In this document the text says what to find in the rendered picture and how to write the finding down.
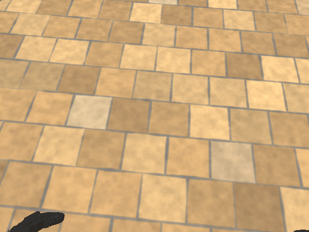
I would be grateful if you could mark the robot left hand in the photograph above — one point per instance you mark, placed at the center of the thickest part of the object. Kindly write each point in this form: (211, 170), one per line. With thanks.
(38, 221)

